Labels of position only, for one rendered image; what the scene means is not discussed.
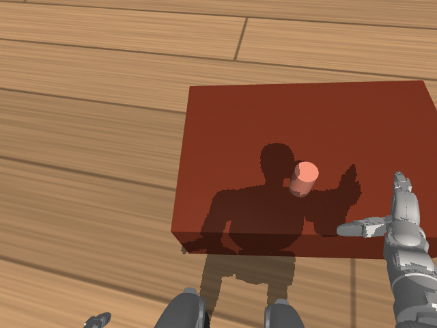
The left robot hand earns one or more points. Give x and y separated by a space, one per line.
99 321

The right robot hand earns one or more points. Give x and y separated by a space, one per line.
405 207

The can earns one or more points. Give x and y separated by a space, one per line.
303 178

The right robot arm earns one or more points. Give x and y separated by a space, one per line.
412 275

